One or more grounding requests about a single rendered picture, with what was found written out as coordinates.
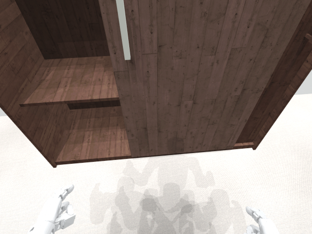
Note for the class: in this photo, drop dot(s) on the robot left forearm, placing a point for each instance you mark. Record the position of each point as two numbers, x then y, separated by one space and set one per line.
42 227

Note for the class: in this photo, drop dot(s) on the robot right hand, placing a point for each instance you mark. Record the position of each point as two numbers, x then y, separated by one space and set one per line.
266 225

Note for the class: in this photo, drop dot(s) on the robot left hand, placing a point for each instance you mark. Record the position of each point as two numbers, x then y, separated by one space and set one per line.
53 209

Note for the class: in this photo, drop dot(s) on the wardrobe door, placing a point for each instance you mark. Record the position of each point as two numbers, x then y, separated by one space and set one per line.
197 68
289 64

